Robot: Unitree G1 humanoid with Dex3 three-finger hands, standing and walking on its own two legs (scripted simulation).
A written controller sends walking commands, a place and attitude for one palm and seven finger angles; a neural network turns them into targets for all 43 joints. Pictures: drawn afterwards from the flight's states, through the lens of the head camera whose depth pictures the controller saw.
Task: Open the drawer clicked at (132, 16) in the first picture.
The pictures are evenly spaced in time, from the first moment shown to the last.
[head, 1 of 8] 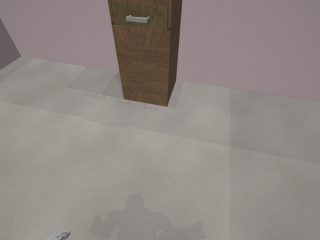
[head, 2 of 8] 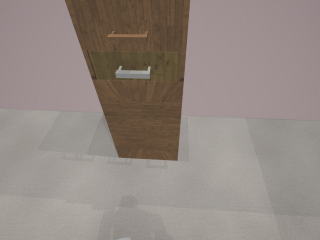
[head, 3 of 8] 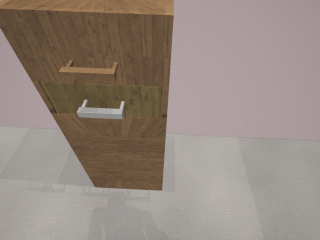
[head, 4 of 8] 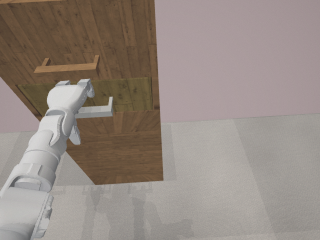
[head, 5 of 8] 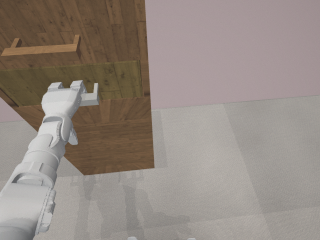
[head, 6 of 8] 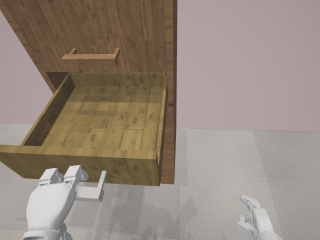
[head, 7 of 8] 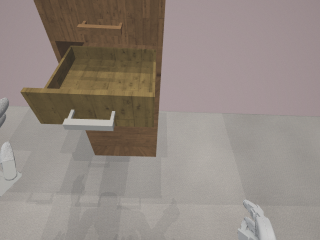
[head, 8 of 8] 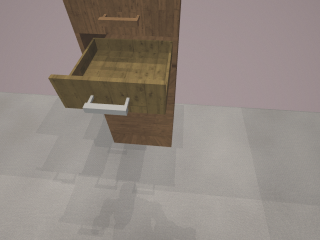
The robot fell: no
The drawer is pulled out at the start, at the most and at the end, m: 0.00 0.30 0.29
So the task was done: yes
